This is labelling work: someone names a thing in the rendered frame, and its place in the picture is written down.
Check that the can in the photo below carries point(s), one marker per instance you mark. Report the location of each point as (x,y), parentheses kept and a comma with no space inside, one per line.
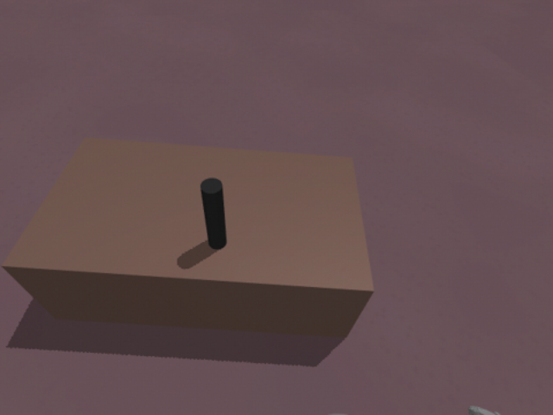
(213,204)

